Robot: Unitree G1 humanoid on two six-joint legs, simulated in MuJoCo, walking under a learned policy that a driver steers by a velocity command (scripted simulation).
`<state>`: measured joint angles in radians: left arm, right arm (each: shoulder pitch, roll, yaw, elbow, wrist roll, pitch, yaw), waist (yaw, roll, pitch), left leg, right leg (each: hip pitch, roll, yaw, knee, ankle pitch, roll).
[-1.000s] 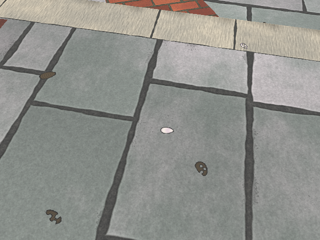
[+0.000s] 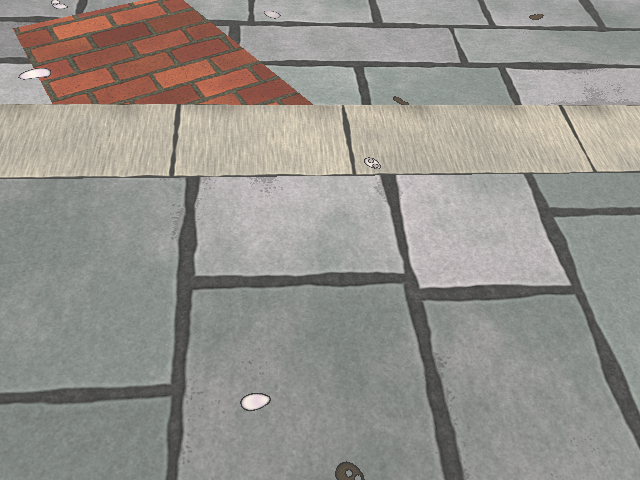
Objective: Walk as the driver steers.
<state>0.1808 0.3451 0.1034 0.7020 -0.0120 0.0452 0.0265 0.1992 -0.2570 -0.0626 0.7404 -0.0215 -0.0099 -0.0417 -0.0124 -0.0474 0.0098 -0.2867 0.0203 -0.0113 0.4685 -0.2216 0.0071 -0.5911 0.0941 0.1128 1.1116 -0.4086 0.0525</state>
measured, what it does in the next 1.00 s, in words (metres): steps on the spot: right foot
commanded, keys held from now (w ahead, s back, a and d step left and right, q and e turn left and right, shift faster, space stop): no key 1.00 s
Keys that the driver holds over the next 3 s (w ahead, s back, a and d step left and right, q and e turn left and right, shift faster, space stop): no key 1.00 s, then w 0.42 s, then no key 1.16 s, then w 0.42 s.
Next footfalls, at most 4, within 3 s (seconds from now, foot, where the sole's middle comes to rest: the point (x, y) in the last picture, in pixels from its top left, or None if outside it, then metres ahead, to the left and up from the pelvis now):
0.24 right None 0.03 -0.14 -0.78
1.68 right None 0.39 -0.12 -0.78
1.98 left None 0.36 0.11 -0.78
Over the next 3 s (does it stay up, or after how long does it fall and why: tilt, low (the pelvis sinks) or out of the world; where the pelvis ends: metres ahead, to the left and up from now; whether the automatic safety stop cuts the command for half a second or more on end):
stays up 0.44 -0.04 0.00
